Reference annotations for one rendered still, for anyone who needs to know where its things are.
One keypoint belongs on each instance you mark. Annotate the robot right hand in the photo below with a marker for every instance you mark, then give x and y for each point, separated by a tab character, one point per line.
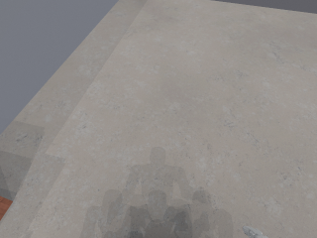
252	232

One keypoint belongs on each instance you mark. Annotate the cupboard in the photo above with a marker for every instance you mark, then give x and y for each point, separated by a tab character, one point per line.
4	206

